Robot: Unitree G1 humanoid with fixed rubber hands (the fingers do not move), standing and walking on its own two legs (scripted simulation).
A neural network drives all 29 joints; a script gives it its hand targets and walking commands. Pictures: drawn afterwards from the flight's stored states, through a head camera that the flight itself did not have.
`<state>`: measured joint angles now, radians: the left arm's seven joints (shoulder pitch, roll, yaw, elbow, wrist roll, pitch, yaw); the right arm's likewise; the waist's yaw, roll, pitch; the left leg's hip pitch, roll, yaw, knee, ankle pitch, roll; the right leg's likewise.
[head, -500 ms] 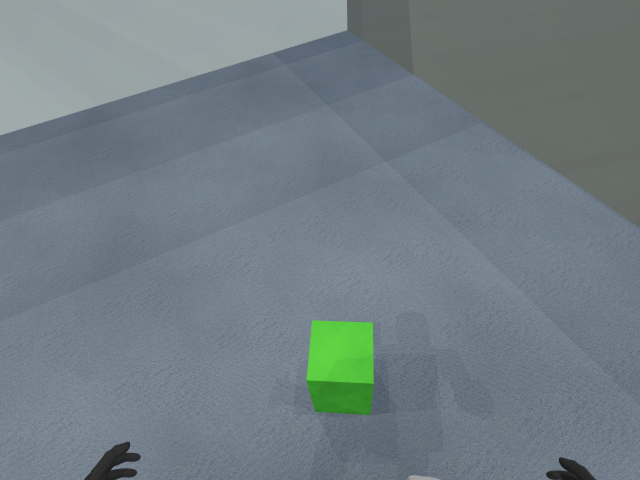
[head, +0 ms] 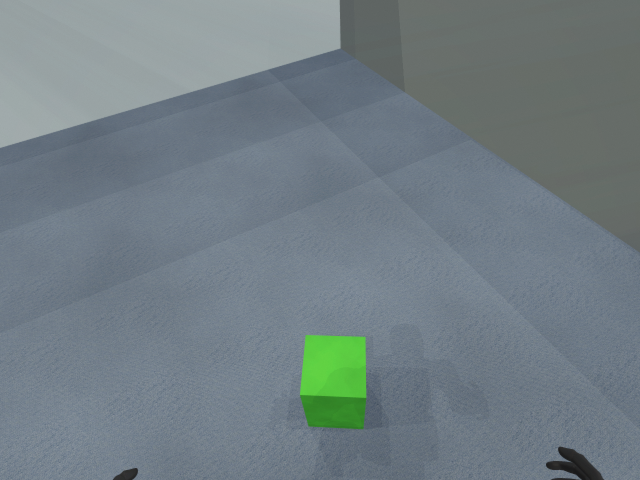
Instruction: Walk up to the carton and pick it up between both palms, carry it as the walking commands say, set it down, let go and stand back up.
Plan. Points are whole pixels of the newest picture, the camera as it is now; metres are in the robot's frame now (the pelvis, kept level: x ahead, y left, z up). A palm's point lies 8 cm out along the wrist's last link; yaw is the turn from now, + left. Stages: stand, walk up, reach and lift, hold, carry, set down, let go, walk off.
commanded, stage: walk up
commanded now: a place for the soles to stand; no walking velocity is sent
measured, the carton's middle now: (335, 383) +0.48 +0.03 -0.64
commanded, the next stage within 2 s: none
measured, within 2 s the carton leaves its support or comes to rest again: neither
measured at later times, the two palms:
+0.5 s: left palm (112, 434) +0.20 +0.33 -0.09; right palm out of the picture +0.08 -0.34 -0.10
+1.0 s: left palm (121, 433) +0.21 +0.33 -0.12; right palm (565, 401) +0.26 -0.31 -0.12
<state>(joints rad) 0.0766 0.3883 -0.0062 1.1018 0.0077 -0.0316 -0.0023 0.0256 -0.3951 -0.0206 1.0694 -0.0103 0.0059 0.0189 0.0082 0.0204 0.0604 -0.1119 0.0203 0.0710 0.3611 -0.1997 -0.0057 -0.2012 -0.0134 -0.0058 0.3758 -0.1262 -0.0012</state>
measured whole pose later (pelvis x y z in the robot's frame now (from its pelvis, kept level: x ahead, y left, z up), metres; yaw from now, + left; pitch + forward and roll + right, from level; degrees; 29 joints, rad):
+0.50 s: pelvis +0.08 +0.00 -0.01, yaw +0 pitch -3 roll -1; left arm 0.18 0.46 0.05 0.89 0.02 -0.04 -0.04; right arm 0.33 -0.46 -0.09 0.90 -0.02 -0.03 0.02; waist -0.06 0.02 0.11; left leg -0.01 0.03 0.04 0.45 -0.37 0.00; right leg -0.42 -0.01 -0.04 0.66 -0.26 -0.03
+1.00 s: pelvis +0.14 +0.00 -0.03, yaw +3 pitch -3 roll +0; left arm 0.17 0.44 0.04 0.92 0.02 -0.01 -0.01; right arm 0.15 -0.42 -0.05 0.87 -0.01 0.01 0.01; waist 0.00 0.01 0.10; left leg -0.29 0.02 0.02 0.69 -0.35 0.00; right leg -0.37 -0.02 -0.02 0.65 -0.24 0.00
